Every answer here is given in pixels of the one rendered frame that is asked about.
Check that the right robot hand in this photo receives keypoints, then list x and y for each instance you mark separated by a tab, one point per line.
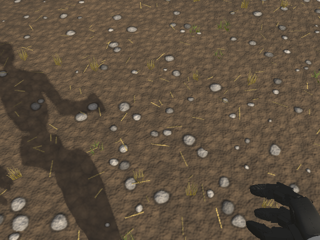
300	222

